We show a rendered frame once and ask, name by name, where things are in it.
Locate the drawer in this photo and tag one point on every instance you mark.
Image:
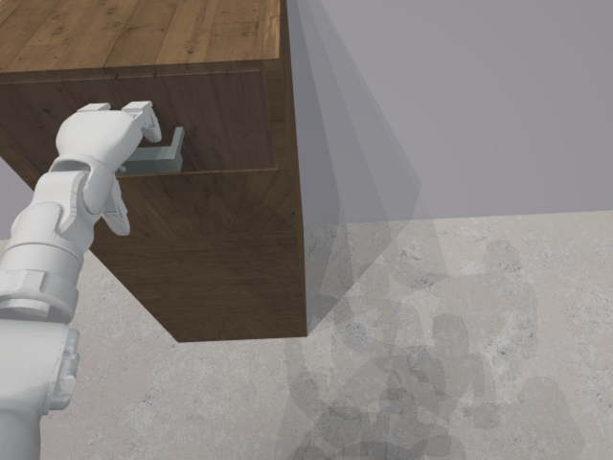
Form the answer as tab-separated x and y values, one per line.
224	112

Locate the robot left forearm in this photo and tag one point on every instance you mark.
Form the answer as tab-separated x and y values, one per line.
41	263

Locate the left robot hand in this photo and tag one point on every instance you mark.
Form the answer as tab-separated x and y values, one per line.
109	136

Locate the cabinet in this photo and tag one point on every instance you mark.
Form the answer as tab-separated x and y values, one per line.
211	255

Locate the left robot upper arm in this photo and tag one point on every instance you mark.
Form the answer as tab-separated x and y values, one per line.
38	369

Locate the handle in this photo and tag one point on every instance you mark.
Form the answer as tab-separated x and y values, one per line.
156	159

